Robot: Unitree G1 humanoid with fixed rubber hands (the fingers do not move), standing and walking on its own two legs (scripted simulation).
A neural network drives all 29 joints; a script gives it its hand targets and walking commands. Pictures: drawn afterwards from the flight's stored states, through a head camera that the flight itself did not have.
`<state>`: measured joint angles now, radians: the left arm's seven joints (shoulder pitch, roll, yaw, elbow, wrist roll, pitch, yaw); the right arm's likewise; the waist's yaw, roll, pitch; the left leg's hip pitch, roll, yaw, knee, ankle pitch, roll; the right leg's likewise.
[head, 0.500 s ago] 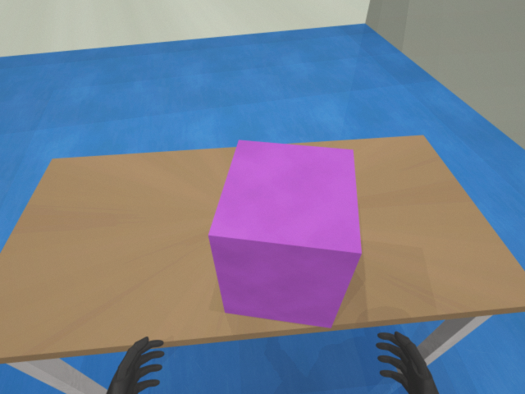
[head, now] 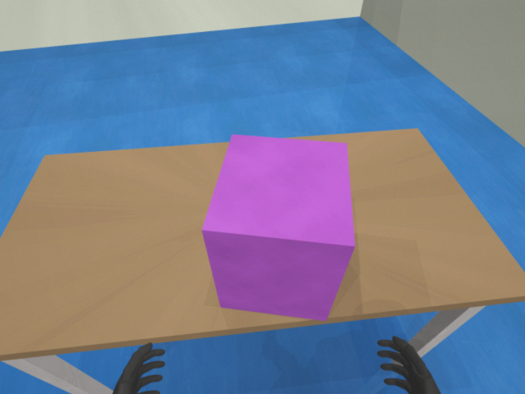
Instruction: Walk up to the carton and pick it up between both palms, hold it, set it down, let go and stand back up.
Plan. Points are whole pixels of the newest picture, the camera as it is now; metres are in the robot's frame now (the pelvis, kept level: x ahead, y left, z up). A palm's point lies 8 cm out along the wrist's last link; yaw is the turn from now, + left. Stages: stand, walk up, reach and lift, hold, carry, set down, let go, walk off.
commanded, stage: let go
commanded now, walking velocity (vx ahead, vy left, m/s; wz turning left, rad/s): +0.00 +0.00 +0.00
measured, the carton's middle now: (280, 229) +0.39 -0.01 +0.01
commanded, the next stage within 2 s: stand in 0.32 s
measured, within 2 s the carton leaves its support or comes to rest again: neither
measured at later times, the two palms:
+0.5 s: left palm out of the picture +0.11 +0.24 -0.10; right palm out of the picture +0.11 -0.24 -0.10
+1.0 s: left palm out of the picture -0.04 +0.27 -0.13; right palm out of the picture -0.02 -0.23 -0.13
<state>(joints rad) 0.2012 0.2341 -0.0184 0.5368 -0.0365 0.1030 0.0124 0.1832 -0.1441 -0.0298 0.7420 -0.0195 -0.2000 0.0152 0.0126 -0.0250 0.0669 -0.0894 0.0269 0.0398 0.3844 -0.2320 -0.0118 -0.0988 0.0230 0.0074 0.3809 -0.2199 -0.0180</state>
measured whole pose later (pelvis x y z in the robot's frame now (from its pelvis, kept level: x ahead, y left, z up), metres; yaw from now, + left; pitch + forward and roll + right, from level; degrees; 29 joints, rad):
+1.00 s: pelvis -0.04 +0.01 -0.01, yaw +2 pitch -4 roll +0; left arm 0.43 0.25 -0.02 0.85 0.02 -0.02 0.01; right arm 0.38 -0.23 0.01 0.90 -0.01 -0.01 0.00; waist 0.01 0.00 -0.01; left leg -0.21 -0.01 0.02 0.47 -0.20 0.02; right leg -0.20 -0.01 -0.01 0.46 -0.20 0.01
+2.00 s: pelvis -0.02 +0.00 +0.00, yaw +2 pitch -2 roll +0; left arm 0.36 0.20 -0.02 0.97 0.00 -0.01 0.04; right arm 0.35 -0.19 0.01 0.99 0.00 0.00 -0.03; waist 0.00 0.01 0.01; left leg -0.20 0.00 -0.01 0.46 -0.22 0.00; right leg -0.20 0.01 0.00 0.46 -0.22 -0.01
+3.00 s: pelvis -0.01 +0.00 +0.00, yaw +2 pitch -1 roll +0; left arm 0.35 0.18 -0.02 1.05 0.00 -0.01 0.04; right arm 0.34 -0.17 0.02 1.06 0.00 -0.01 -0.05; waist 0.00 0.00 0.01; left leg -0.17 0.00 -0.01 0.42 -0.22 -0.01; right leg -0.17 0.01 0.00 0.42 -0.23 -0.01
